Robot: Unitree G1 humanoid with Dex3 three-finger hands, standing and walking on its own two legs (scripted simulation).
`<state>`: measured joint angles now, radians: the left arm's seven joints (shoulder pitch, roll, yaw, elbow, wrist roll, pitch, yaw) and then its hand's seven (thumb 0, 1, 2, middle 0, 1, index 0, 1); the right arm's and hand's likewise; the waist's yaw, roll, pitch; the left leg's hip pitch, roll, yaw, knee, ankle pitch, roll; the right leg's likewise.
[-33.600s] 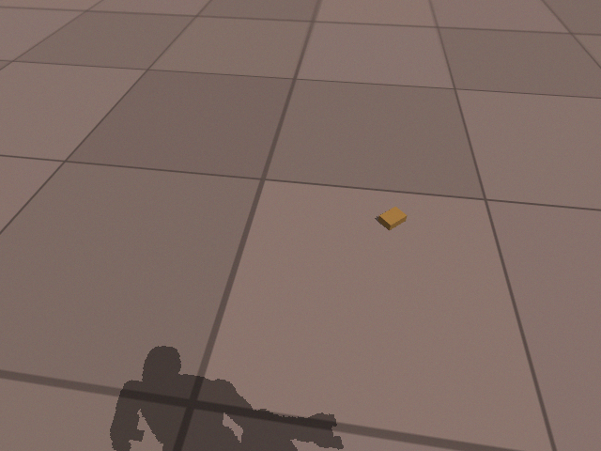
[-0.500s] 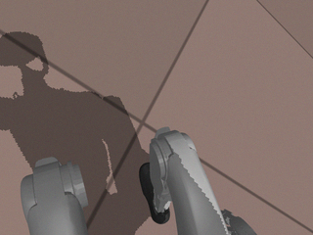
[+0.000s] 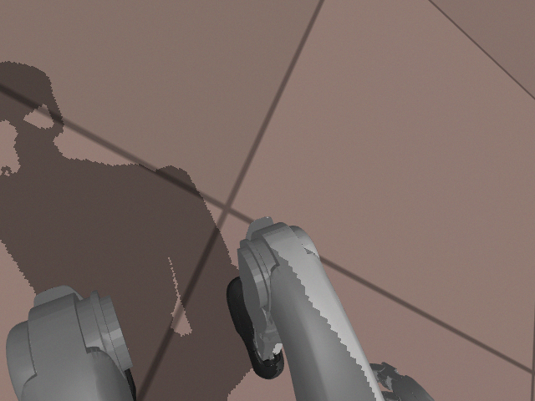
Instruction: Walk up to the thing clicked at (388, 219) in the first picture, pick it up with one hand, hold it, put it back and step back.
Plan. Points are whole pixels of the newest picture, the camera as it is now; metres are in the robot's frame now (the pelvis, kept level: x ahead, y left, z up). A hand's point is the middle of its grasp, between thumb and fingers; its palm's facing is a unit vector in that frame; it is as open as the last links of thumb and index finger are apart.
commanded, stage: approach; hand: left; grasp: from above
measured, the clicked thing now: out of the picture +0.49 +0.37 -0.30
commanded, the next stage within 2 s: rest palm in 0.28 s
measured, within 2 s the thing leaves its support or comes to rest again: neither
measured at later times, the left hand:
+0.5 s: hand out of the picture +0.48 +0.37 -0.17, palm faces -0.42 -0.10 -0.90, open 12.0 cm
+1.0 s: hand out of the picture +0.48 +0.36 -0.22, palm faces -0.44 -0.08 -0.90, open 12.3 cm
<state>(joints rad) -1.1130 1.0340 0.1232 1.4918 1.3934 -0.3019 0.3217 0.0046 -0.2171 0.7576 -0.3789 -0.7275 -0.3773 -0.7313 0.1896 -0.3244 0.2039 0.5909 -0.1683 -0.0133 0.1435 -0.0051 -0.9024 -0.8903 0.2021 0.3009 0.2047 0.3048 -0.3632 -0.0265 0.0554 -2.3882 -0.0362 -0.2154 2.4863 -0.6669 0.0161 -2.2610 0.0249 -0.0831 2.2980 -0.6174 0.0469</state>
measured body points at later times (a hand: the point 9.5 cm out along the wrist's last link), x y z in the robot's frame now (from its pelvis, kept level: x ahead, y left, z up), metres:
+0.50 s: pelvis +0.00 +0.00 +0.00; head +0.26 +0.13 +0.35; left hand +0.50 +0.37 -0.12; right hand +0.06 -0.28 -0.05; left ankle +0.07 +0.12 -0.28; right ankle +0.13 -0.14 -0.28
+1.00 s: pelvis +0.00 +0.00 -0.01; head +0.27 +0.13 +0.32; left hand +0.50 +0.36 -0.17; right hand +0.04 -0.26 -0.05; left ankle +0.07 +0.12 -0.28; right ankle +0.13 -0.14 -0.28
